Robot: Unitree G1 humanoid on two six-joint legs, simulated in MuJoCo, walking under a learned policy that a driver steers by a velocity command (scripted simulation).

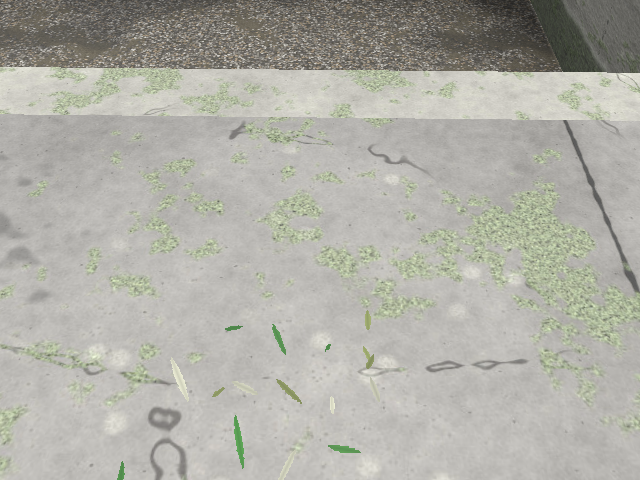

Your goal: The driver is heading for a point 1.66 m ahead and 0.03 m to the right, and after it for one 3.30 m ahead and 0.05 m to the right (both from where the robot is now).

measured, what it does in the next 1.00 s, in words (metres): stands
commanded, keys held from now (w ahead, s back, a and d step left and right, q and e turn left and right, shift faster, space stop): no key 0.74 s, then w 0.26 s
